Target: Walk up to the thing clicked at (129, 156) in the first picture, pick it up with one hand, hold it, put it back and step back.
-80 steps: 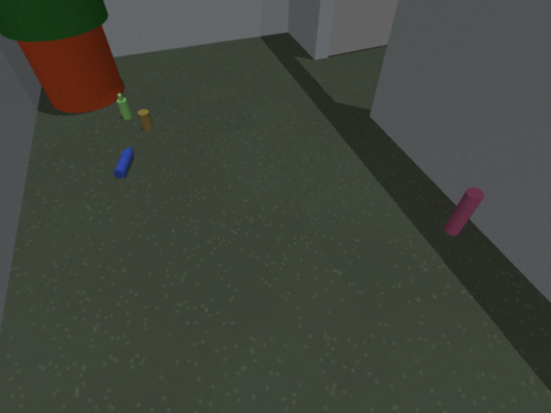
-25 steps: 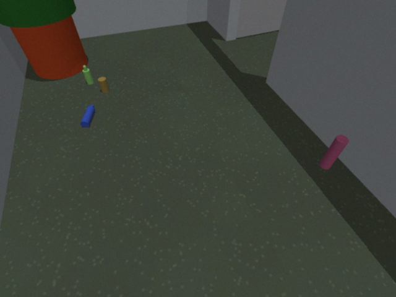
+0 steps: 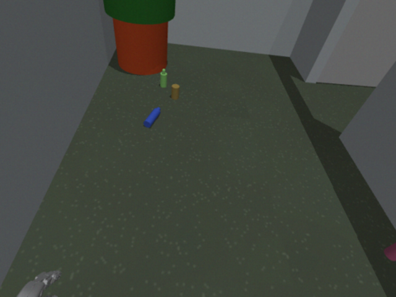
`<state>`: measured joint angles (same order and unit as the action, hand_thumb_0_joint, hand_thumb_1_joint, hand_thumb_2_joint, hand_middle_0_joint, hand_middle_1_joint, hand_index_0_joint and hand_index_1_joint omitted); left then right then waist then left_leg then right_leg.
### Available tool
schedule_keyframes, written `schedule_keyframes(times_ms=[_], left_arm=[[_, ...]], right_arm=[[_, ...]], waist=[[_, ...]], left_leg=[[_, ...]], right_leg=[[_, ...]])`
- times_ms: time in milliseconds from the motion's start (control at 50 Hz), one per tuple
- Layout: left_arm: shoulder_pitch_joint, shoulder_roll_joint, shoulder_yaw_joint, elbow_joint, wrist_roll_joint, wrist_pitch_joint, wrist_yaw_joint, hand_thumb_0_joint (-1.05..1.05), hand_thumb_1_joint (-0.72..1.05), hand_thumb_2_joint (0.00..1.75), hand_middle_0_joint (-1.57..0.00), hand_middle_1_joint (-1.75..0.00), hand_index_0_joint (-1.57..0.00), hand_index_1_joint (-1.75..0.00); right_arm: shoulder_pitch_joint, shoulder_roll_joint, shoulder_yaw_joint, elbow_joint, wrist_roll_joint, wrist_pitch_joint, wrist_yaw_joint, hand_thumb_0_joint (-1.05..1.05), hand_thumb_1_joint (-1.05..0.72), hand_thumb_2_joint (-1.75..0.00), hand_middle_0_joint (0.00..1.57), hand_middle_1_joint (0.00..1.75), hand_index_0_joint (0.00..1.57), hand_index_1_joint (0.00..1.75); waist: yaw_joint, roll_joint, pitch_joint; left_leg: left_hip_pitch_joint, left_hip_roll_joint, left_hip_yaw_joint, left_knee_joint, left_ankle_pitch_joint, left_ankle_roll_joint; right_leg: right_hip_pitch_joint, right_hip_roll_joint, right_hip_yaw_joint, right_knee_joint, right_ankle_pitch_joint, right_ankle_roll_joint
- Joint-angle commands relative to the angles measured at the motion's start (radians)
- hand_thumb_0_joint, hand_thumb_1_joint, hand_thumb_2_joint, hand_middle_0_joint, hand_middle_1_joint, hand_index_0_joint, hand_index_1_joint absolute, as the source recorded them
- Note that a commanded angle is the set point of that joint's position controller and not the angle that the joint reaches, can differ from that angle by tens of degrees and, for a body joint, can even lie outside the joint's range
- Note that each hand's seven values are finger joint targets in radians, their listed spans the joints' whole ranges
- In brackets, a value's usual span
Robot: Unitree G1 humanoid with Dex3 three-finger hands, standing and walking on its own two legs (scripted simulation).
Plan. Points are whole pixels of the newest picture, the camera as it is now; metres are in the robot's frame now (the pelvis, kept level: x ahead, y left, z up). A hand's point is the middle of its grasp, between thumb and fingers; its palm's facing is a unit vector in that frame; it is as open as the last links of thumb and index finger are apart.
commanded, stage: walk up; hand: left
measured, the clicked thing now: (153, 116) +1.51 +0.26 -0.73
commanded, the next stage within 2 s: none
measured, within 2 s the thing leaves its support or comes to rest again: neither
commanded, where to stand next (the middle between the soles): +1.54 -0.20 m, yaw +61 degrees
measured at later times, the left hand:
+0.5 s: hand (103, 271) +0.21 +0.20 -0.10, palm faces +0.40 -0.81 -0.44, open 7.4 cm
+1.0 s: hand (146, 160) +0.56 +0.16 -0.14, palm faces +0.49 -0.82 -0.30, open 7.4 cm
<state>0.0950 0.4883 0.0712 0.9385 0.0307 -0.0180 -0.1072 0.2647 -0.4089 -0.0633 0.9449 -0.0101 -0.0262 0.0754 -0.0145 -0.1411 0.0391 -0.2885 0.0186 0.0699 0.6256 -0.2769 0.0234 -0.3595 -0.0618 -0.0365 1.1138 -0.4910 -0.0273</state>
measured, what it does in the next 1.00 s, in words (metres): walks ahead, turning left: right foot, then left foot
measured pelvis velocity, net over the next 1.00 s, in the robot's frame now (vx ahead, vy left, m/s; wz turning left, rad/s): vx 0.61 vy -0.14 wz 0.61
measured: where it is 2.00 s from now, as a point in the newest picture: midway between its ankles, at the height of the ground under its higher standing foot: (214, 163)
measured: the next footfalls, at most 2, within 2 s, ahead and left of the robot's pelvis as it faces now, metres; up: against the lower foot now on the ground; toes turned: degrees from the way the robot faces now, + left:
right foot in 0.28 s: +0.32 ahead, -0.17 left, +0.00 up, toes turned +10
left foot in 0.68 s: +0.51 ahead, +0.05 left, +0.00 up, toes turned +36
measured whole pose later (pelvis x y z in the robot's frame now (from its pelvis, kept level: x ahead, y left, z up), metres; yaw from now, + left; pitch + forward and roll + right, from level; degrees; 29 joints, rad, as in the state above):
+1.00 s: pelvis +0.61 -0.14 +0.00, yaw +35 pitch -2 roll +3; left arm 0.18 0.45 0.08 0.75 0.03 0.02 -0.13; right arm 0.36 -0.39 -0.01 0.88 -0.01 -0.09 -0.01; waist 0.01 -0.12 0.09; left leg -0.23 0.07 -0.02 0.62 -0.37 -0.02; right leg -0.53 -0.19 0.10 0.81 -0.32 0.01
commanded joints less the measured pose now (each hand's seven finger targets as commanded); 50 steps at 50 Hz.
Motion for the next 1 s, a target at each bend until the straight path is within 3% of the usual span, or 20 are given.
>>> schedule_keyframes(times_ms=[0,220,260,280,300,320,340,360,400,440,560,620,660,680,700,720,780,840,880,980], left_arm=[[-0.004,0.195,0.054,-0.098,-0.02,-0.024,-0.006,0.0,0.9,0.9,-0.2,-0.3,-0.2,-0.3],[-0.054,0.135,0.077,-0.173,-0.006,-0.021,-0.022,0.0,0.9,0.9,-0.2,-0.3,-0.2,-0.3],[0.155,0.174,0.101,-0.111,0.003,-0.038,-0.004,0.0,0.9,0.9,-0.2,-0.3,-0.2,-0.3],[0.313,0.263,0.132,-0.077,0.018,-0.055,0.016,0.0,0.9,0.9,-0.2,-0.3,-0.2,-0.3],[0.309,0.308,0.129,-0.094,0.022,-0.063,0.027,0.0,0.9,0.9,-0.2,-0.3,-0.2,-0.3],[0.178,0.334,0.125,-0.132,0.009,-0.059,0.029,0.0,0.9,0.9,-0.2,-0.3,-0.2,-0.3],[0.09,0.329,0.122,-0.157,0.006,-0.058,0.03,0.0,0.9,0.9,-0.2,-0.3,-0.2,-0.3],[0.067,0.295,0.115,-0.171,0.002,-0.06,0.032,0.0,0.9,0.9,-0.2,-0.3,-0.2,-0.3],[0.042,0.182,0.084,-0.129,0.005,-0.058,0.042,0.0,0.9,0.9,-0.2,-0.3,-0.2,-0.3],[0.129,0.135,0.073,-0.095,-0.001,-0.055,0.046,0.0,0.9,0.9,-0.2,-0.3,-0.2,-0.3],[0.162,0.169,0.074,-0.136,0.019,-0.03,0.039,0.0,0.9,0.9,-0.2,-0.3,-0.2,-0.3],[0.168,0.184,0.074,-0.17,0.004,-0.011,0.046,0.0,0.9,0.9,-0.2,-0.3,-0.2,-0.3],[0.194,0.147,0.061,-0.202,0.0,-0.003,0.057,0.0,0.9,0.9,-0.2,-0.3,-0.2,-0.3],[0.23,0.095,0.051,-0.218,0.002,-0.001,0.061,0.0,0.9,0.9,-0.2,-0.3,-0.2,-0.3],[0.284,0.131,0.051,-0.206,0.011,0.014,0.054,0.0,0.9,0.9,-0.2,-0.3,-0.2,-0.3],[0.259,0.247,0.071,-0.223,-0.004,0.024,0.054,0.0,0.9,0.9,-0.2,-0.3,-0.2,-0.3],[0.124,0.187,0.064,-0.225,-0.005,0.003,0.035,0.0,0.9,0.9,-0.2,-0.3,-0.2,-0.3],[0.21,0.136,0.065,-0.207,0.002,0.015,0.012,0.0,0.9,0.9,-0.2,-0.3,-0.2,-0.3],[0.157,0.111,0.061,-0.225,0.006,0.021,-0.008,0.0,0.9,0.9,-0.2,-0.3,-0.2,-0.3],[0.189,0.119,0.093,-0.216,0.009,0.028,-0.018,0.0,0.9,0.9,-0.2,-0.3,-0.2,-0.3]], right_arm=[[-0.116,-0.331,-0.063,-0.109,0.021,-0.057,-0.04,0.0,-0.9,-0.9,0.2,0.3,0.2,0.3],[-0.055,-0.327,-0.074,-0.128,-0.005,-0.077,-0.065,0.0,-0.9,-0.9,0.2,0.3,0.2,0.3],[-0.093,-0.277,-0.056,-0.144,-0.013,-0.07,-0.074,0.0,-0.9,-0.9,0.2,0.3,0.2,0.3],[-0.061,-0.177,-0.023,-0.154,-0.013,-0.074,-0.075,0.0,-0.9,-0.9,0.2,0.3,0.2,0.3],[-0.059,-0.144,-0.008,-0.17,0.004,-0.07,-0.081,0.0,-0.9,-0.9,0.2,0.3,0.2,0.3],[-0.034,-0.232,-0.033,-0.161,0.001,-0.064,-0.088,0.0,-0.9,-0.9,0.2,0.3,0.2,0.3],[-0.067,-0.276,-0.04,-0.137,-0.005,-0.063,-0.086,0.0,-0.9,-0.9,0.2,0.3,0.2,0.3],[-0.08,-0.293,-0.043,-0.11,0.006,-0.059,-0.075,0.0,-0.9,-0.9,0.2,0.3,0.2,0.3],[-0.011,-0.244,-0.026,-0.085,0.007,-0.06,-0.049,0.0,-0.9,-0.9,0.2,0.3,0.2,0.3],[0.015,-0.21,-0.013,-0.088,0.012,-0.041,-0.036,0.0,-0.9,-0.9,0.2,0.3,0.2,0.3],[-0.156,-0.192,-0.002,-0.188,0.022,-0.013,-0.033,0.0,-0.9,-0.9,0.2,0.3,0.2,0.3],[0.068,-0.203,-0.031,-0.123,0.012,-0.011,-0.066,0.0,-0.9,-0.9,0.2,0.3,0.2,0.3],[0.269,-0.284,-0.073,-0.091,0.0,-0.012,-0.099,0.0,-0.9,-0.9,0.2,0.3,0.2,0.3],[0.308,-0.351,-0.102,-0.1,-0.009,-0.012,-0.121,0.0,-0.9,-0.9,0.2,0.3,0.2,0.3],[0.267,-0.388,-0.117,-0.143,0.012,-0.017,-0.136,0.0,-0.9,-0.9,0.2,0.3,0.2,0.3],[0.171,-0.417,-0.127,-0.176,0.046,-0.027,-0.15,0.0,-0.9,-0.9,0.2,0.3,0.2,0.3],[0.06,-0.301,-0.055,-0.178,0.045,-0.063,-0.153,0.0,-0.9,-0.9,0.2,0.3,0.2,0.3],[0.026,-0.301,-0.044,-0.154,0.034,-0.095,-0.13,0.0,-0.9,-0.9,0.2,0.3,0.2,0.3],[0.002,-0.312,-0.052,-0.161,0.013,-0.105,-0.119,0.0,-0.9,-0.9,0.2,0.3,0.2,0.3],[-0.022,-0.359,-0.08,-0.158,-0.004,-0.106,-0.11,0.0,-0.9,-0.9,0.2,0.3,0.2,0.3]], waist=[[0.087,0.296,0.005],[0.074,0.267,-0.023],[0.185,0.16,-0.091],[0.254,-0.13,-0.181],[0.221,-0.211,-0.139],[0.165,-0.177,-0.114],[0.133,-0.118,-0.012],[0.111,-0.06,0.06],[0.051,-0.024,0.023],[0.065,-0.049,-0.031],[0.1,0.032,0.034],[0.025,0.073,-0.099],[-0.08,0.176,-0.204],[-0.106,0.327,-0.215],[-0.07,0.225,-0.27],[-0.067,0.229,-0.268],[0.0,0.03,-0.067],[0.076,0.162,0.017],[0.066,0.251,0.072],[0.089,0.346,-0.039]], left_leg=[[-0.015,0.216,-0.433,-0.508,-0.359,0.143],[-0.043,0.164,-0.338,-0.323,-0.218,0.141],[-0.227,0.096,-0.275,-0.019,-0.166,0.096],[-0.405,-0.044,-0.134,0.39,-0.166,0.05],[-0.603,-0.098,-0.042,0.612,-0.27,0.008],[-0.609,-0.033,-0.078,0.724,-0.223,0.007],[-0.566,0.048,-0.11,0.733,-0.166,0.008],[-0.484,0.074,-0.142,0.707,-0.088,0.012],[-0.38,0.088,-0.126,0.572,0.069,0.037],[-0.328,0.053,-0.085,0.508,0.115,0.034],[-0.219,-0.017,0.11,0.033,0.178,-0.003],[0.145,-0.095,0.157,-0.004,0.205,0.024],[0.49,-0.006,-0.021,-0.05,0.173,0.129],[0.652,0.242,-0.438,-0.109,-0.054,0.273],[0.662,0.448,-0.777,-0.181,-0.255,0.348],[0.636,0.562,-0.984,-0.339,-0.398,0.406],[0.176,0.338,-0.472,-0.297,0.14,0.251],[-0.05,0.196,-0.215,-0.267,0.134,0.195],[-0.159,0.132,-0.137,-0.289,0.009,0.179],[-0.195,0.157,-0.182,-0.214,-0.185,0.145]], right_leg=[[-0.107,-0.048,0.075,-0.117,0.169,0.022],[0.071,-0.009,0.023,-0.474,0.214,0.022],[0.412,-0.008,0.053,-0.565,0.174,-0.013],[0.599,-0.157,0.282,-0.711,-0.135,-0.027],[0.619,-0.354,0.578,-0.898,-0.378,-0.049],[0.517,-0.436,0.776,-1.05,-0.463,-0.108],[0.336,-0.434,0.756,-1.063,-0.407,-0.127],[0.185,-0.375,0.589,-1.052,-0.304,-0.087],[0.25,-0.19,0.162,-0.87,0.309,0.022],[0.327,-0.132,-0.013,-0.775,0.733,0.056],[0.333,-0.073,-0.186,-0.787,0.721,0.072],[0.23,-0.108,-0.175,-0.523,0.88,0.034],[-0.025,-0.068,-0.163,-0.148,0.763,0.067],[-0.343,0.037,-0.109,0.169,0.113,0.097],[-0.449,0.051,0.028,0.35,-0.096,0.106],[-0.519,0.006,0.203,0.491,-0.041,0.091],[-0.302,-0.077,0.181,0.261,0.105,0.056],[-0.154,-0.1,0.133,0.015,0.13,0.044],[-0.101,-0.08,0.072,-0.195,0.144,0.042],[0.124,-0.043,-0.028,-0.388,0.25,0.03]])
